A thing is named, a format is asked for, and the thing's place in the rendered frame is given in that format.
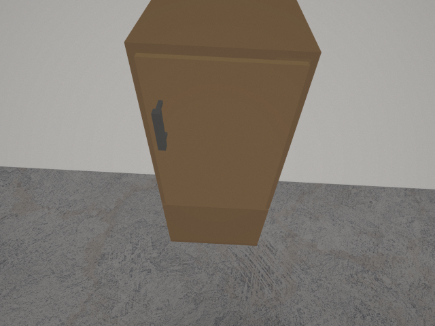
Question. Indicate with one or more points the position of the handle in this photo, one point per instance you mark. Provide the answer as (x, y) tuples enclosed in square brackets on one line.
[(161, 135)]

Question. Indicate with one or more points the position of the cupboard door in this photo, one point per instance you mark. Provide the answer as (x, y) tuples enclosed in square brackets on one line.
[(227, 120)]

